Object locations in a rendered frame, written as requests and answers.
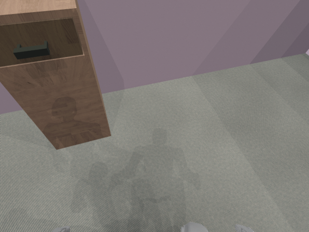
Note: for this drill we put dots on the robot right thigh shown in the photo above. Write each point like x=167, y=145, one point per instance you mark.
x=193, y=227

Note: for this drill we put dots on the handle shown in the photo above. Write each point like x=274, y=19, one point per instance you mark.
x=31, y=51

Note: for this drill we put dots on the cabinet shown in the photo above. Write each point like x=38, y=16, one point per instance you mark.
x=62, y=96

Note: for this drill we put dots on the drawer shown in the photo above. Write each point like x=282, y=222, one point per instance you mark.
x=60, y=33

